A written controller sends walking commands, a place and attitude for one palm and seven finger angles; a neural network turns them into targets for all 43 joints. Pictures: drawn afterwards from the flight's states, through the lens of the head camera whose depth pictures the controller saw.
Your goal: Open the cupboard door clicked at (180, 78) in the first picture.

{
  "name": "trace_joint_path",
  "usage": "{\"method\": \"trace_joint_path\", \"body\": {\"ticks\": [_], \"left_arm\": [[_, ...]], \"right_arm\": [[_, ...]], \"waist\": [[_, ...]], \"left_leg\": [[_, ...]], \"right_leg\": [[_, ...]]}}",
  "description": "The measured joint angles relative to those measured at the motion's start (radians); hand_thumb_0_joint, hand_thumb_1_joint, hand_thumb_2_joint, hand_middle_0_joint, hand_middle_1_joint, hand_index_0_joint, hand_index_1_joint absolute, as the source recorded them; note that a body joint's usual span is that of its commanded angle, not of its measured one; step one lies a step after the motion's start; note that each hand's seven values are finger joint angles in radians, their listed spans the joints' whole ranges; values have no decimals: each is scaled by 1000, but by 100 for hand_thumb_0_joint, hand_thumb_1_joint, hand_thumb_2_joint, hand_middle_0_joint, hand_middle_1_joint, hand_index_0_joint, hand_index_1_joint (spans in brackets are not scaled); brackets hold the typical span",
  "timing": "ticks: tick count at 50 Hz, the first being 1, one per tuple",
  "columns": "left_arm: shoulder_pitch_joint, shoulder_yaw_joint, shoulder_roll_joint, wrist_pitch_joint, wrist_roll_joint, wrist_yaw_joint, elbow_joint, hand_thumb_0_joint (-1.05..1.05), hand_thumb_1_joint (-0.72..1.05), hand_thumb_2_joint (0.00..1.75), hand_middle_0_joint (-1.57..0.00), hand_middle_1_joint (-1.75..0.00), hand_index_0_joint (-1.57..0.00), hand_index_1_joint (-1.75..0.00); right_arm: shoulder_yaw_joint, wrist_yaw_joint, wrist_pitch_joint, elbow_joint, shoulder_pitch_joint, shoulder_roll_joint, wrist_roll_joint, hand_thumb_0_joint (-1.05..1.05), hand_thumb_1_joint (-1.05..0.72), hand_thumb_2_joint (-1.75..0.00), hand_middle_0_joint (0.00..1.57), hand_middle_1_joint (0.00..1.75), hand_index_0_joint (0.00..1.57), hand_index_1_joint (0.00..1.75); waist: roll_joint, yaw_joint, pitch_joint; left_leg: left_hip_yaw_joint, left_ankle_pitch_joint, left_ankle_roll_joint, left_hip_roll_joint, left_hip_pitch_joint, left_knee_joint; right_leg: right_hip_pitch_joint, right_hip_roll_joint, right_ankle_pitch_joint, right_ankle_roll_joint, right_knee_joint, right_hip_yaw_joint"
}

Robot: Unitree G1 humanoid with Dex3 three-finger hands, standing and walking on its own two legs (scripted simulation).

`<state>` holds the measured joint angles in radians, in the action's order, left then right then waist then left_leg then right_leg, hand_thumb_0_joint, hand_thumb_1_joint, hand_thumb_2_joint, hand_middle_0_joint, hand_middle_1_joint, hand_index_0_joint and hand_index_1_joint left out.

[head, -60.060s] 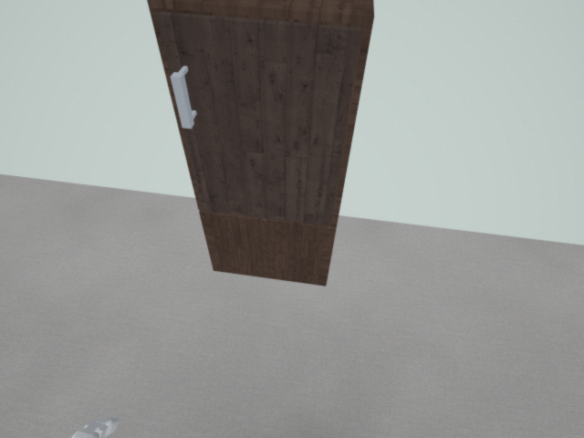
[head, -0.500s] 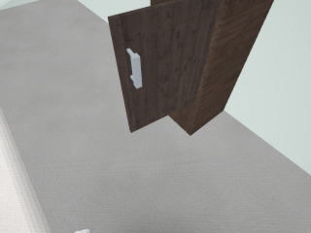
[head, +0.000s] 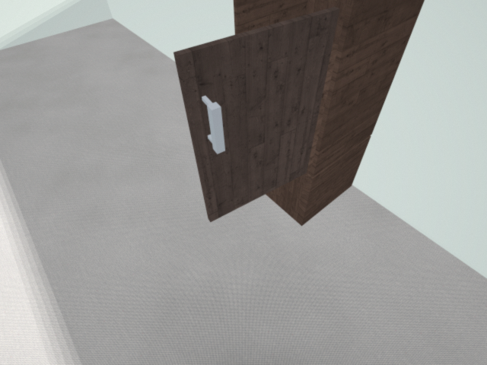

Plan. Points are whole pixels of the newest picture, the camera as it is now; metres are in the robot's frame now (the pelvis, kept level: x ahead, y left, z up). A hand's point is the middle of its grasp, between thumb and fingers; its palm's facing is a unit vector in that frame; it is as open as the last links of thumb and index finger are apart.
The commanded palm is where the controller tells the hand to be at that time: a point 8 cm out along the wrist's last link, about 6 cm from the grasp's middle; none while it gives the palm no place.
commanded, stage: let the arm hang, fingers relaxed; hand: left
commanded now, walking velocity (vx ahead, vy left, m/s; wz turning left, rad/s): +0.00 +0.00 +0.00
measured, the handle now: (212, 124) +0.62 +0.11 +0.04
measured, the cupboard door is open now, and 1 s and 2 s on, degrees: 82 82 82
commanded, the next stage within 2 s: look to check the result in 0.16 s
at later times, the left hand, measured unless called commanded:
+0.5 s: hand out of the picture +0.09 +0.23 -0.16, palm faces +0.00 -0.95 -0.30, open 7.4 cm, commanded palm none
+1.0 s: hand out of the picture +0.11 +0.24 -0.16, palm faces -0.01 -0.95 -0.32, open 7.4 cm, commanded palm none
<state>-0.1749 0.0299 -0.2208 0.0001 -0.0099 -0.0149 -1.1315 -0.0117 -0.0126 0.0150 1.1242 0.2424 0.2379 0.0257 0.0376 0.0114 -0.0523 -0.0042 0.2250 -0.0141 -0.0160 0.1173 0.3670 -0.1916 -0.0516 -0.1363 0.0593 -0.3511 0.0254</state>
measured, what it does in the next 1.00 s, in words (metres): stands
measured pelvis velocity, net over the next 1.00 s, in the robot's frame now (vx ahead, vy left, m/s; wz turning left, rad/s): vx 0.03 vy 0.00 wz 0.00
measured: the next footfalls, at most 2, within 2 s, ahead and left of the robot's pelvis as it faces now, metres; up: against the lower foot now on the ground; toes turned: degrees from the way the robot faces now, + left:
none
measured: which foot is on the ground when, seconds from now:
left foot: down 0.00-1.00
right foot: down 0.00-1.00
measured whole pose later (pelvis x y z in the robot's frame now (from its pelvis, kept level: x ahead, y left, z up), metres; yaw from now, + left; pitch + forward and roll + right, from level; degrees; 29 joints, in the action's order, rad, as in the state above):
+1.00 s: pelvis +0.03 +0.00 +0.00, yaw +0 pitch -1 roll +0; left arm -0.09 0.02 -0.29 0.02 -0.01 -0.01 -1.13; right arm 0.00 -0.01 0.00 1.13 0.12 0.32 0.02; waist 0.02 0.01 -0.07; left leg 0.00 0.22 -0.02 -0.02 0.05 0.28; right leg -0.14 -0.05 -0.16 0.05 -0.31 0.02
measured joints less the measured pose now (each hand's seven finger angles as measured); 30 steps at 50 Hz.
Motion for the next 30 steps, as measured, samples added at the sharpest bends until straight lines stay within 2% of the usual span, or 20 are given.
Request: {"method": "trace_joint_path", "body": {"ticks": [14, 30], "left_arm": [[51, -7, -9, 10, 1, 1, -5, 1, 91, 90, -21, -30, -20, -30], [72, -6, -46, 14, -1, 2, 0, 1, 91, 90, -21, -30, -20, -30]], "right_arm": [[6, -5, -11, 12, -38, 12, -4, 1, -91, -90, 20, 30, 20, 30], [5, 0, -14, -1, -102, 42, -5, 1, -91, -90, 20, 30, 20, 30]], "waist": [[-16, 8, -11], [-10, 0, -11]], "left_leg": [[-3, -1, -6, -10, -30, -32], [1, -1, -7, -11, -52, -59]], "right_leg": [[15, 9, -16, -8, -1, -5], [32, 10, -22, -10, 16, -3]]}}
